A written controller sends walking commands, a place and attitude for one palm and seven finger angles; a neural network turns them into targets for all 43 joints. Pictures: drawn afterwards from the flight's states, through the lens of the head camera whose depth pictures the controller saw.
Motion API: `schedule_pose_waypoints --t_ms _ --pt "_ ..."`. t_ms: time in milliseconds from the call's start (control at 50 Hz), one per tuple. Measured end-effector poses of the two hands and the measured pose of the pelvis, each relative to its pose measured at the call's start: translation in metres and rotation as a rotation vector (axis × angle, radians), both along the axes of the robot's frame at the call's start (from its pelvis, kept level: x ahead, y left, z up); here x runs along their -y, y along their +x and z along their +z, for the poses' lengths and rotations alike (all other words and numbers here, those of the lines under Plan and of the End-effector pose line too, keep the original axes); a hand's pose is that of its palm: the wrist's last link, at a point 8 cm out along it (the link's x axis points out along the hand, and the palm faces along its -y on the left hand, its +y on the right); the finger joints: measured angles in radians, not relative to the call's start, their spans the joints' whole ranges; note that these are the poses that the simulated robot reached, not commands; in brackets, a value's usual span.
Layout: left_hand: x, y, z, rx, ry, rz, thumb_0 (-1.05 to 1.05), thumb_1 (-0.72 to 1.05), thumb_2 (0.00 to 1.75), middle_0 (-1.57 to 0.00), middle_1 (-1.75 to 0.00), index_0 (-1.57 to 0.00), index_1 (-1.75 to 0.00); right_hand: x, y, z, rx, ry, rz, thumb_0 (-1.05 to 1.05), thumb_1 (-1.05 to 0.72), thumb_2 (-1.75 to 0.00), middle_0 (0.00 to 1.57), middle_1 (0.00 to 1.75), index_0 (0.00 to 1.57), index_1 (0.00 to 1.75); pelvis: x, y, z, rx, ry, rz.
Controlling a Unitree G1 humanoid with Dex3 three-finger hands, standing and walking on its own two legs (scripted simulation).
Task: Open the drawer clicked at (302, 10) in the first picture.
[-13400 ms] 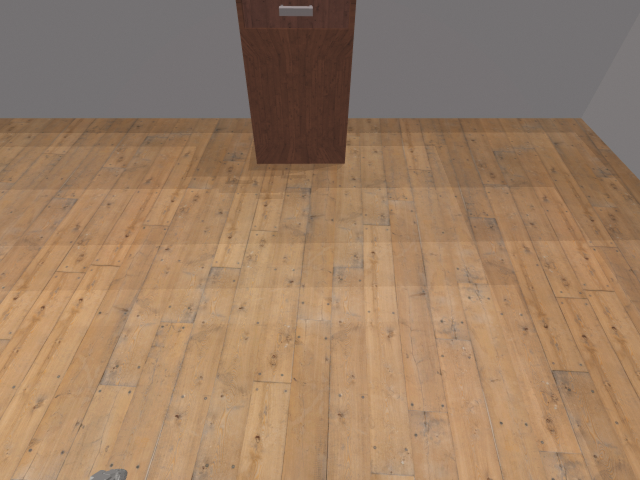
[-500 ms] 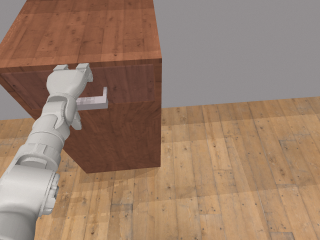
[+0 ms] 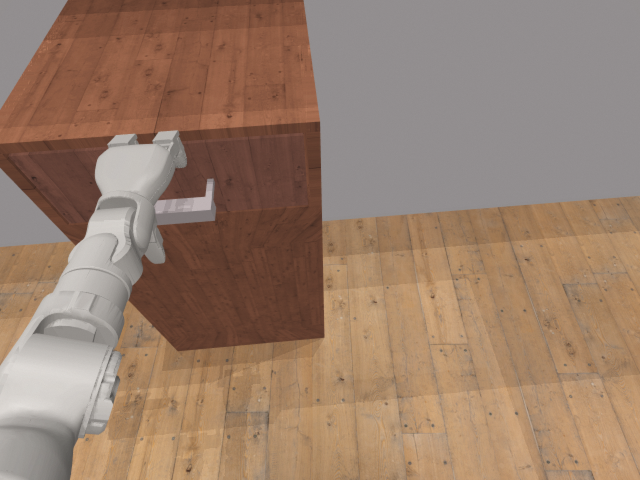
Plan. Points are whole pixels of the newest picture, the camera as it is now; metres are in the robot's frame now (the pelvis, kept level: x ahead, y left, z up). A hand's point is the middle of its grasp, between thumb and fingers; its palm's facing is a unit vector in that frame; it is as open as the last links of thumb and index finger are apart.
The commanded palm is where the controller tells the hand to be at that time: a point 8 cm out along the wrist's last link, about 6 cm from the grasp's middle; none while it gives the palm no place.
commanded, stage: move the hooked fingers above the handle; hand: left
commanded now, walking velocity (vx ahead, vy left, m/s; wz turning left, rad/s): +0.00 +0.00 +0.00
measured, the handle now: (173, 199) +0.52 +0.23 +0.00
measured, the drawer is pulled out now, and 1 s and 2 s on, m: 0.00 0.00 0.00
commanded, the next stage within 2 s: lower the fingers behind the handle in 0.14 s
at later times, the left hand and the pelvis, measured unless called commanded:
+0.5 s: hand (154, 208) +0.47 +0.23 +0.05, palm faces -0.06 -0.02 -1.00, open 13.8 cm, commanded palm +0.46 +0.23 +0.10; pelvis +0.00 +0.00 +0.00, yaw +0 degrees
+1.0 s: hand (158, 219) +0.48 +0.24 +0.01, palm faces -0.05 -0.02 -1.00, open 13.8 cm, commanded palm +0.46 +0.23 +0.07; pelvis +0.00 +0.01 -0.02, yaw -1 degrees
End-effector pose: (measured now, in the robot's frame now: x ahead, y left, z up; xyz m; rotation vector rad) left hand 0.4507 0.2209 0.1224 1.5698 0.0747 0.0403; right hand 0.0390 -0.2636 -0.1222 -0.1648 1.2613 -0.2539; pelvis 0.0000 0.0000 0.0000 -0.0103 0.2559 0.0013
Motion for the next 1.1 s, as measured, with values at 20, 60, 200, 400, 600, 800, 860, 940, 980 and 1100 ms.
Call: schedule_pose_waypoints --t_ms 20,60,200,400,600,800,860,940,980,1100 --pt "0.0 0.0 0.0 -0.003 -0.001 0.002 0.0 -0.49 0.3 -0.32 -1.2 -0.32 -1.2 0.001 0.002 0.0 0.006 -0.002 0.004 0.01 -0.9 -0.9 0.2 0.3 0.21 0.3 0.001 0.0 0.0 0.0 0.0 0.001" --pt "0.001 0.0 0.001 -0.008 -0.004 0.0 0.0 -0.49 0.3 -0.32 -1.2 -0.32 -1.2 0.003 0.007 0.001 0.016 -0.007 0.01 0.01 -0.9 -0.9 0.2 0.3 0.21 0.3 0.002 0.0 0.0 0.001 0.001 0.003" --pt "-0.001 0.002 0.0 -0.016 -0.009 -0.001 0.0 -0.49 0.3 -0.32 -1.2 -0.32 -1.2 0.009 0.013 0.004 0.031 -0.025 0.013 0.01 -0.9 -0.9 0.2 0.3 0.21 0.3 0.005 0.001 0.0 -0.001 0.002 0.001" --pt "-0.011 0.001 -0.012 -0.051 -0.011 0.006 0.0 -0.49 0.3 -0.32 -1.2 -0.32 -1.2 0.012 0.002 0.003 -0.014 -0.036 0.004 0.01 -0.9 -0.9 0.2 0.3 0.21 0.3 0.006 0.003 -0.002 -0.016 0.0 0.002" --pt "-0.006 0.004 -0.027 -0.011 -0.021 -0.027 0.0 -0.49 0.3 -0.32 -1.2 -0.32 -1.2 0.008 -0.012 -0.003 -0.061 -0.033 -0.009 0.01 -0.9 -0.9 0.2 0.3 0.21 0.3 0.001 0.003 -0.007 -0.048 -0.005 0.0" --pt "-0.009 0.006 -0.041 -0.042 -0.018 0.005 0.0 -0.49 0.3 -0.32 -1.2 -0.32 -1.2 -0.002 -0.022 -0.006 -0.067 -0.022 -0.028 0.01 -0.9 -0.9 0.2 0.3 0.21 0.3 -0.004 0.001 -0.009 -0.059 -0.01 -0.007" --pt "-0.01 0.007 -0.046 -0.048 -0.021 -0.005 0.0 -0.49 0.3 -0.32 -1.2 -0.32 -1.2 -0.003 -0.024 -0.005 -0.071 -0.028 -0.027 0.01 -0.9 -0.9 0.2 0.3 0.21 0.3 -0.005 0.0 -0.011 -0.065 -0.012 -0.005" --pt "-0.014 0.008 -0.051 -0.038 -0.028 -0.007 0.0 -0.49 0.3 -0.32 -1.2 -0.32 -1.2 -0.003 -0.028 -0.006 -0.081 -0.039 -0.026 0.01 -0.9 -0.9 0.2 0.3 0.21 0.3 -0.007 -0.001 -0.014 -0.079 -0.014 -0.007" --pt "-0.016 0.009 -0.054 -0.035 -0.025 -0.003 0.0 -0.49 0.3 -0.32 -1.2 -0.32 -1.2 -0.003 -0.03 -0.007 -0.087 -0.044 -0.026 0.01 -0.9 -0.9 0.2 0.3 0.21 0.3 -0.008 -0.001 -0.015 -0.087 -0.016 -0.007" --pt "-0.014 0.009 -0.061 -0.026 -0.024 -0.008 0.0 -0.49 0.3 -0.32 -1.21 -0.32 -1.2 -0.004 -0.036 -0.009 -0.109 -0.046 -0.025 0.01 -0.9 -0.9 0.2 0.3 0.21 0.3 -0.011 -0.002 -0.019 -0.099 -0.022 -0.003"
